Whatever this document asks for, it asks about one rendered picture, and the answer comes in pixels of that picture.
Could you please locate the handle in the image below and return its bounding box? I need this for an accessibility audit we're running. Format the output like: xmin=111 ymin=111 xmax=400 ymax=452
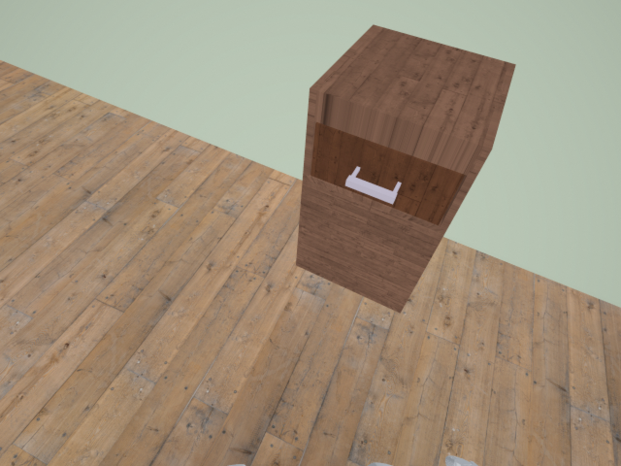
xmin=345 ymin=166 xmax=401 ymax=204

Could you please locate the drawer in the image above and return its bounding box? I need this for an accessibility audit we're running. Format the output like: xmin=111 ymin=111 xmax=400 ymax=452
xmin=310 ymin=122 xmax=465 ymax=225

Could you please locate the cabinet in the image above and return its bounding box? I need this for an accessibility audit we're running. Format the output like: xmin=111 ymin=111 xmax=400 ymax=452
xmin=296 ymin=25 xmax=516 ymax=313

